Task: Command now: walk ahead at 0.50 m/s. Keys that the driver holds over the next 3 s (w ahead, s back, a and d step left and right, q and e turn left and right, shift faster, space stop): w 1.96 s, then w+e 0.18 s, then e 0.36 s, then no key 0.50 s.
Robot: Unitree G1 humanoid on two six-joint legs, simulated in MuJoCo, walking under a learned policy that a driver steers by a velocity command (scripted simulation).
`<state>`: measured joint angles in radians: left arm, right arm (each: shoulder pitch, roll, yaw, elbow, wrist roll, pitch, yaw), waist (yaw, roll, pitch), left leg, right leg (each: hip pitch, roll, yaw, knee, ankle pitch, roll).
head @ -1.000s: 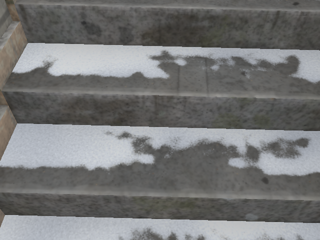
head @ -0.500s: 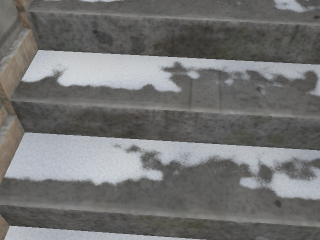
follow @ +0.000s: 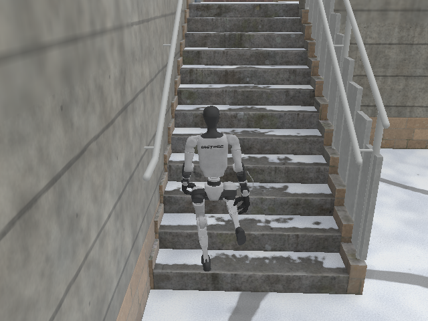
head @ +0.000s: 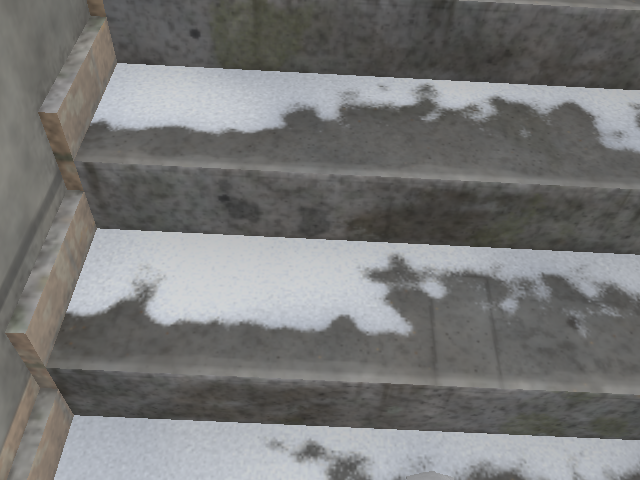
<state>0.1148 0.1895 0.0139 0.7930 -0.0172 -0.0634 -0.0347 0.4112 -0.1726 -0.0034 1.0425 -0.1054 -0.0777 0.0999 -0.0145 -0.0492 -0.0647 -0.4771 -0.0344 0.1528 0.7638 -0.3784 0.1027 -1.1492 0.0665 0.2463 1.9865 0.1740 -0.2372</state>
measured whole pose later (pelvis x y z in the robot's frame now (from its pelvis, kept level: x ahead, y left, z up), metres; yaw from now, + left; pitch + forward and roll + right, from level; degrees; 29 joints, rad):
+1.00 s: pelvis +0.59 +0.06 +0.31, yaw -1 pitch +7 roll +4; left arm 0.27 0.25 0.02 1.03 0.03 -0.03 -0.09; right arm 0.24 -0.17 -0.02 1.06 -0.03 -0.04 0.05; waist -0.06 -0.09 -0.15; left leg -0.66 -0.04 0.10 0.93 -0.39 0.05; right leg -0.87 0.02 0.14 1.90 0.01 -0.18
